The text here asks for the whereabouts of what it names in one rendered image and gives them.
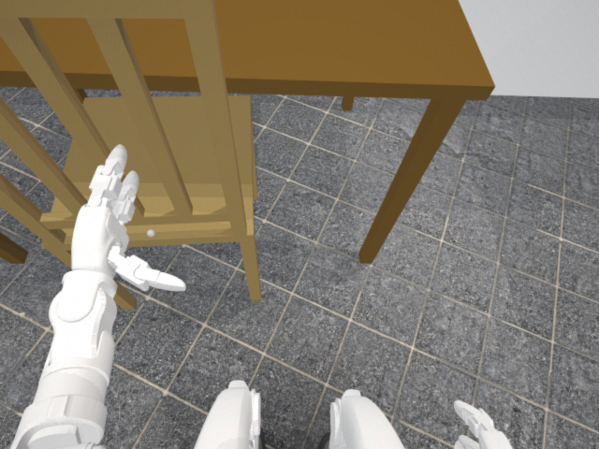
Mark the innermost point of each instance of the robot left hand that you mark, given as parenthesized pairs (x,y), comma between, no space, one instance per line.
(100,224)

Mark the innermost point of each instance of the left robot thigh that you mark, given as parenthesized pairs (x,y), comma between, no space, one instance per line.
(232,420)

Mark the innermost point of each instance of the robot right hand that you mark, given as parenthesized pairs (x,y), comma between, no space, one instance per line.
(481,425)

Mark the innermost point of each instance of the chair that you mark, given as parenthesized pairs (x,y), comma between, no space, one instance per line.
(194,155)

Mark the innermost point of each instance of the right robot thigh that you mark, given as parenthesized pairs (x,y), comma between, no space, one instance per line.
(357,423)

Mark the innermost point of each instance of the left robot forearm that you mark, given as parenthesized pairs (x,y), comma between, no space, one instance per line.
(68,407)

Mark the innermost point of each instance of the table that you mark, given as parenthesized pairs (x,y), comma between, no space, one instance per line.
(422,49)

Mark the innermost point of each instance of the robot thigh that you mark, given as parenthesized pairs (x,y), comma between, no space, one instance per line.
(357,423)
(232,420)

